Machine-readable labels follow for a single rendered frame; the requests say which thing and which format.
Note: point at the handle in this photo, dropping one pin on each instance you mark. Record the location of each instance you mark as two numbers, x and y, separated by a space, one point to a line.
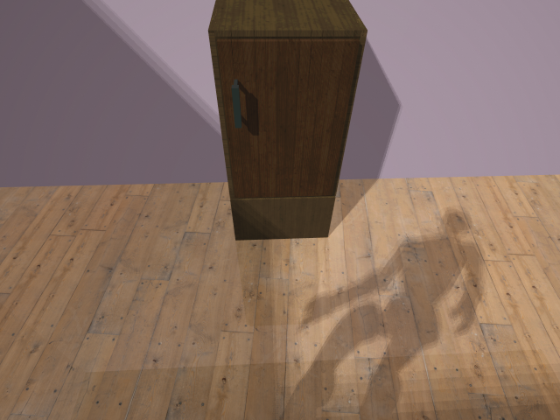
236 105

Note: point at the cupboard door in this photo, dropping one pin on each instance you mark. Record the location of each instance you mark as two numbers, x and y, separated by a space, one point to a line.
294 95

